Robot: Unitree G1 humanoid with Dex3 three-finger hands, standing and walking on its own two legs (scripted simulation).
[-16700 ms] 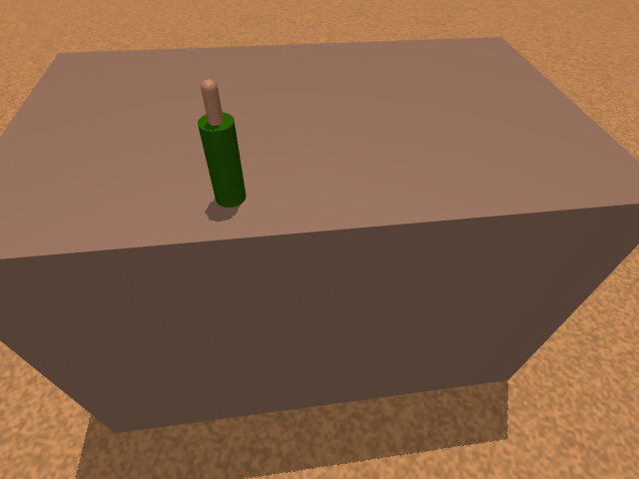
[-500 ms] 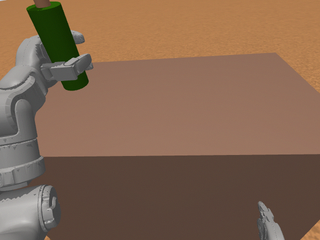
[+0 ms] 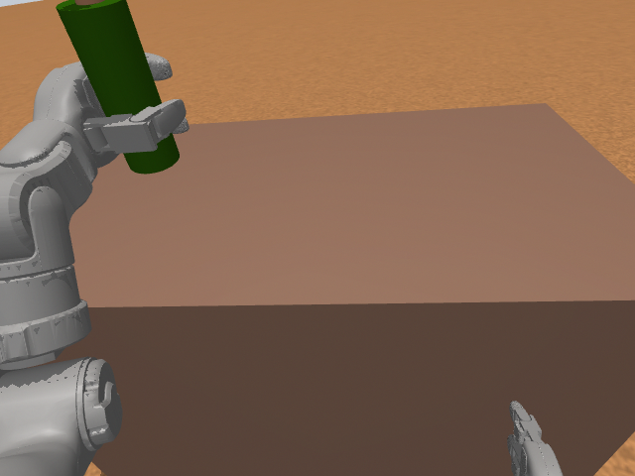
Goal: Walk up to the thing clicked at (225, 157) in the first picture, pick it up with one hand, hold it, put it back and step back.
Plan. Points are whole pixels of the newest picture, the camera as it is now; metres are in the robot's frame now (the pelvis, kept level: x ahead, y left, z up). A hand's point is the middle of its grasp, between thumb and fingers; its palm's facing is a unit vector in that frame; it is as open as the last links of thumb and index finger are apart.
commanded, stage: hold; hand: left
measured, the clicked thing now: (113, 57) +0.34 +0.17 +0.40
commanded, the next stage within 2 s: crouch in 1.46 s
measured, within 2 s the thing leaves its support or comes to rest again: neither
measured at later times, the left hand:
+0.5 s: hand (140, 115) +0.34 +0.16 +0.35, palm faces +0.08 -1.00 -0.03, open 6.9 cm
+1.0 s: hand (140, 120) +0.34 +0.16 +0.35, palm faces +0.08 -1.00 -0.02, open 6.9 cm
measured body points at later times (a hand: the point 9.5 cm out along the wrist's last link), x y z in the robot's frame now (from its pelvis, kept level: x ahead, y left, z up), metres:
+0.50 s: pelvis -0.01 +0.00 +0.00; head -0.07 -0.04 +0.44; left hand +0.33 +0.21 +0.35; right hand +0.18 -0.24 -0.07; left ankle +0.03 +0.13 -0.73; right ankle +0.03 -0.14 -0.73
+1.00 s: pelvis +0.00 +0.00 +0.00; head -0.06 -0.04 +0.44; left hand +0.33 +0.21 +0.35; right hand +0.18 -0.25 -0.07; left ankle +0.03 +0.13 -0.73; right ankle +0.03 -0.14 -0.73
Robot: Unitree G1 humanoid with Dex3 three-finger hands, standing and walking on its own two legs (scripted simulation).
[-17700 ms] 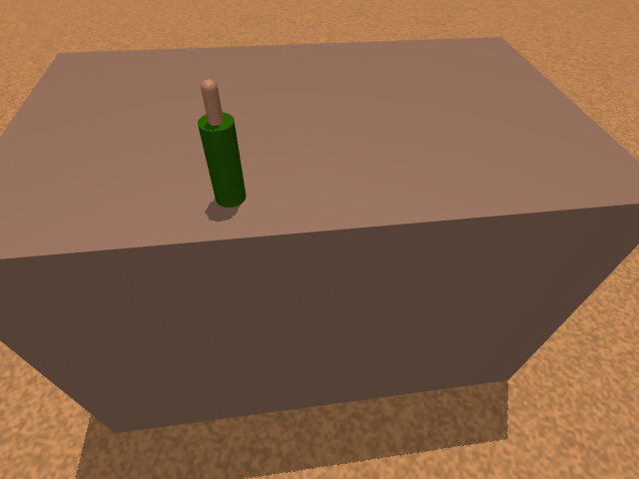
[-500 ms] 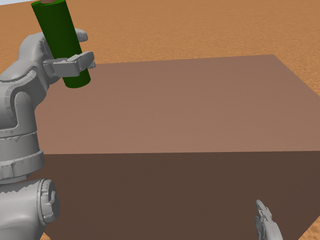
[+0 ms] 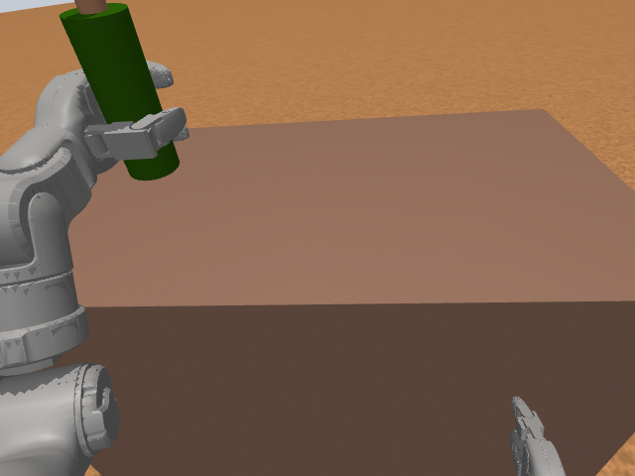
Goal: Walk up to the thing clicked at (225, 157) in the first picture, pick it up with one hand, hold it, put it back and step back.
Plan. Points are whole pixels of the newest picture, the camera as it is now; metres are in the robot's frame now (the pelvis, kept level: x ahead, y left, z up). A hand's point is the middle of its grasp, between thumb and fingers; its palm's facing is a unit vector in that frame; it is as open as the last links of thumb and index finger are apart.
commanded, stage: hold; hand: left
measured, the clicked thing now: (115, 65) +0.34 +0.17 +0.40
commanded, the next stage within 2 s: crouch in 0.46 s
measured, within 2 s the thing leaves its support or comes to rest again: neither
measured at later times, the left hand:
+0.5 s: hand (148, 109) +0.34 +0.16 +0.36, palm faces +0.09 -1.00 -0.02, open 6.9 cm
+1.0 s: hand (174, 162) +0.39 +0.17 +0.28, palm faces +0.13 -0.99 +0.02, open 6.9 cm
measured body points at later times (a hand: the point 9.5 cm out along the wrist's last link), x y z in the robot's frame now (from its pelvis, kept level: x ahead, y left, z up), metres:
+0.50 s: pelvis +0.00 +0.00 +0.00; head -0.06 -0.04 +0.44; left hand +0.33 +0.21 +0.36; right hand +0.18 -0.25 -0.07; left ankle +0.04 +0.13 -0.72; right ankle +0.03 -0.15 -0.72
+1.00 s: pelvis -0.01 +0.00 +0.00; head -0.04 -0.03 +0.45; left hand +0.37 +0.22 +0.28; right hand +0.16 -0.25 -0.07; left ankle +0.04 +0.13 -0.72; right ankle +0.03 -0.15 -0.72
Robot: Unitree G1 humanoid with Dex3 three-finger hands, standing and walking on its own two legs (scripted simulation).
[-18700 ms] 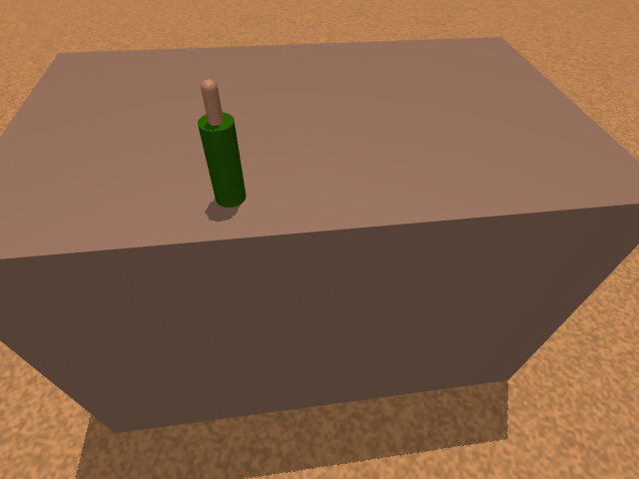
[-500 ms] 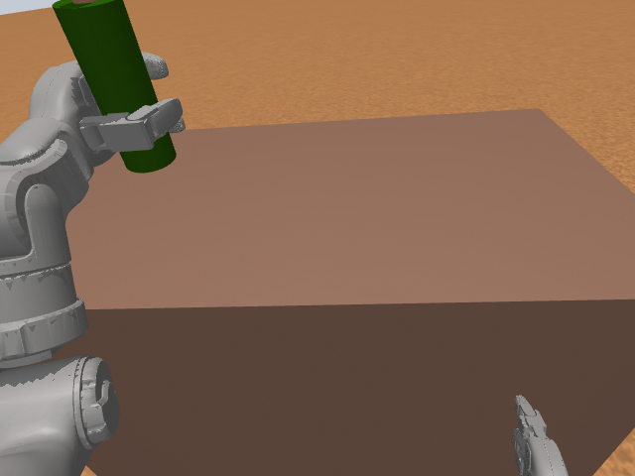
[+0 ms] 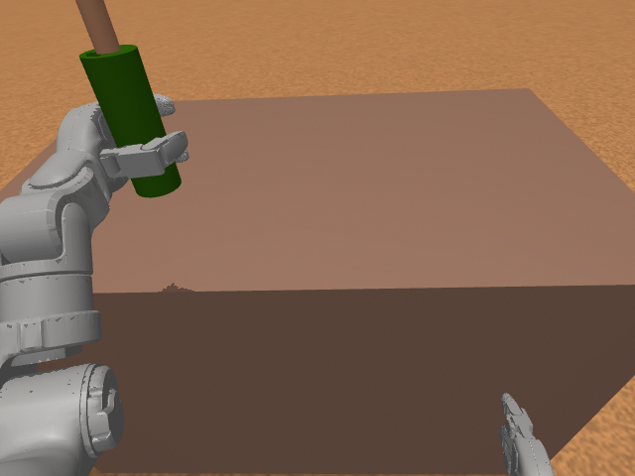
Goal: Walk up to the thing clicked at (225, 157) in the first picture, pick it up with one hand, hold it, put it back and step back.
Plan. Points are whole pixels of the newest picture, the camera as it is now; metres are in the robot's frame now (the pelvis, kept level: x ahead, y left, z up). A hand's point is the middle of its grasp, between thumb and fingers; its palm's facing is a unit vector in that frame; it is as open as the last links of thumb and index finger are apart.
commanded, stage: crouch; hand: left
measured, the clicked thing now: (125, 96) +0.40 +0.19 +0.33
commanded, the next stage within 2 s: lower in 0.98 s
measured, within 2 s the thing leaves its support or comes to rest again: neither
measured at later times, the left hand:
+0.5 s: hand (159, 156) +0.43 +0.19 +0.24, palm faces +0.16 -0.99 +0.00, open 7.0 cm
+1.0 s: hand (170, 162) +0.47 +0.20 +0.22, palm faces +0.17 -0.99 -0.01, open 6.9 cm
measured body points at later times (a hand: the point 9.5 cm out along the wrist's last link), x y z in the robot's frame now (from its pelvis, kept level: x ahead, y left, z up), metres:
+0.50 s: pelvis +0.02 +0.00 +0.00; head +0.00 -0.02 +0.45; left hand +0.42 +0.25 +0.24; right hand +0.18 -0.25 -0.07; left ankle +0.04 +0.14 -0.72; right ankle +0.04 -0.14 -0.72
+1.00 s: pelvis +0.03 +0.00 +0.00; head +0.03 -0.02 +0.45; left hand +0.45 +0.25 +0.22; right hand +0.18 -0.26 -0.07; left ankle +0.04 +0.14 -0.72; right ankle +0.04 -0.14 -0.72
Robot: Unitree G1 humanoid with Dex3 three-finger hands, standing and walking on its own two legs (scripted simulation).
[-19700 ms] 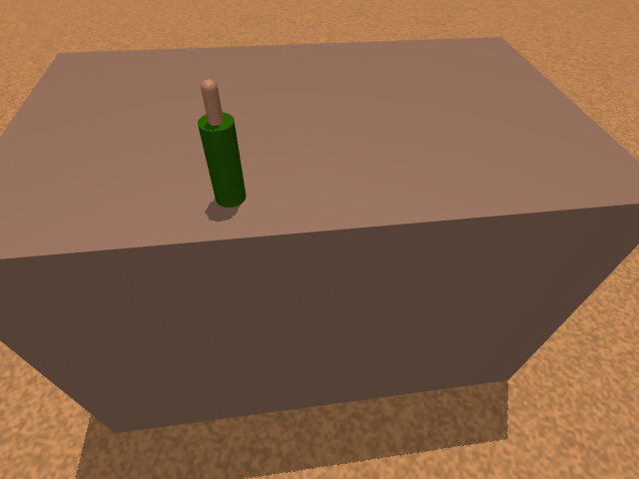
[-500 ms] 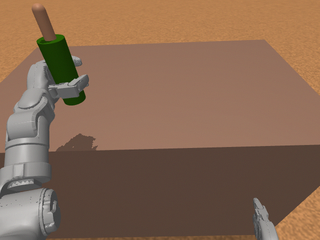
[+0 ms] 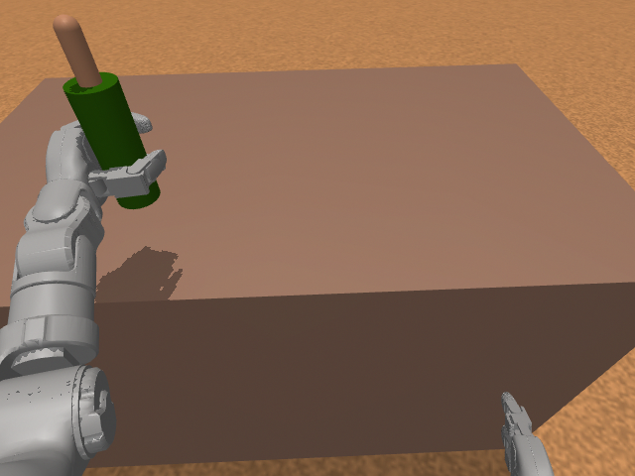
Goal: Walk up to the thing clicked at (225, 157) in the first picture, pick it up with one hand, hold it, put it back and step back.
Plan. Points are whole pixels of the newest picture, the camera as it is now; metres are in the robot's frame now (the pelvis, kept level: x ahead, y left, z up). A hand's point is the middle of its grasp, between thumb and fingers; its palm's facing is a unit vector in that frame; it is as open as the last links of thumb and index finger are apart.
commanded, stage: lower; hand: left
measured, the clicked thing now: (107, 121) +0.44 +0.21 +0.26
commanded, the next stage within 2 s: loosen in 1.38 s
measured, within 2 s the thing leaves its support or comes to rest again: rests again in 1.42 s
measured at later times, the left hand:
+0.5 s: hand (150, 189) +0.45 +0.20 +0.16, palm faces +0.17 -0.99 +0.00, open 6.9 cm
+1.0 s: hand (154, 208) +0.45 +0.21 +0.12, palm faces +0.16 -0.99 -0.01, open 6.9 cm
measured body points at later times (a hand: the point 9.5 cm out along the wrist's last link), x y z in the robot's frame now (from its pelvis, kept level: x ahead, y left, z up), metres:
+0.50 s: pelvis +0.00 +0.00 +0.00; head +0.03 +0.00 +0.45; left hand +0.44 +0.25 +0.16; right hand +0.16 -0.26 -0.08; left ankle +0.02 +0.14 -0.73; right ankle +0.01 -0.14 -0.73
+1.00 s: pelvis +0.01 +0.00 -0.01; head +0.04 +0.01 +0.44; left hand +0.44 +0.26 +0.12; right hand +0.16 -0.26 -0.08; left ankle +0.02 +0.14 -0.73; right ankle +0.01 -0.14 -0.73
